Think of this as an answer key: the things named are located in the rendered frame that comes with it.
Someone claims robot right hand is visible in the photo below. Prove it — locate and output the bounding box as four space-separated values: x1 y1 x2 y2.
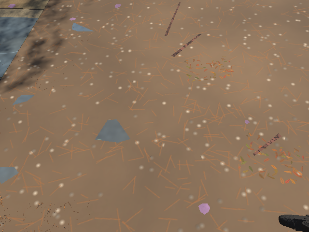
278 215 309 232

